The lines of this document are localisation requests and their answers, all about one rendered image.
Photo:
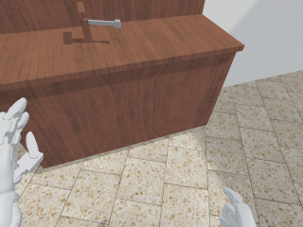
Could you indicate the left robot hand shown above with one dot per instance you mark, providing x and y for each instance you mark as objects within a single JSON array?
[{"x": 11, "y": 124}]

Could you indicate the right robot hand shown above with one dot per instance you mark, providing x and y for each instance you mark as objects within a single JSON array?
[{"x": 241, "y": 215}]

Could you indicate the tap lever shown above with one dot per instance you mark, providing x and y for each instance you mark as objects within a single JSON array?
[{"x": 116, "y": 23}]

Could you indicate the left robot forearm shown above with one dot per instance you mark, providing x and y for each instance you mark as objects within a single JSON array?
[{"x": 10, "y": 213}]

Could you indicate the counter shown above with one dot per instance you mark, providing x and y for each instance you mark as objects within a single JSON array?
[{"x": 95, "y": 88}]

